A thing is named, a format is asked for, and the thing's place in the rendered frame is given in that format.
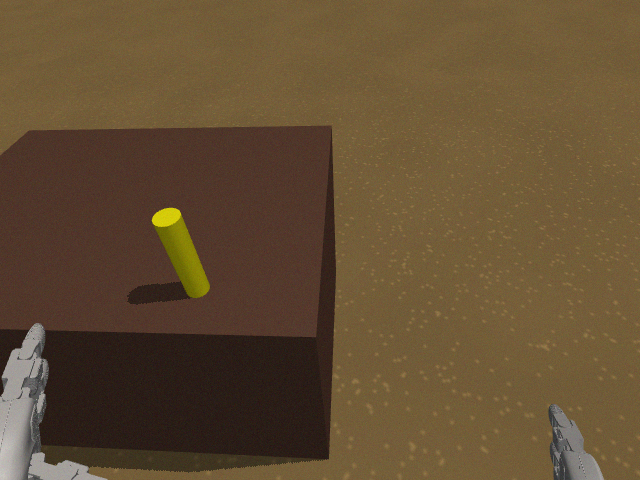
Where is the can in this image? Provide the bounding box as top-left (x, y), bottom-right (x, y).
top-left (152, 208), bottom-right (210, 298)

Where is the right robot hand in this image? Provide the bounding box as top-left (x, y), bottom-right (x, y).
top-left (548, 404), bottom-right (604, 480)

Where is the left robot hand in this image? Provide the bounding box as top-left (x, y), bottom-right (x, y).
top-left (0, 323), bottom-right (108, 480)

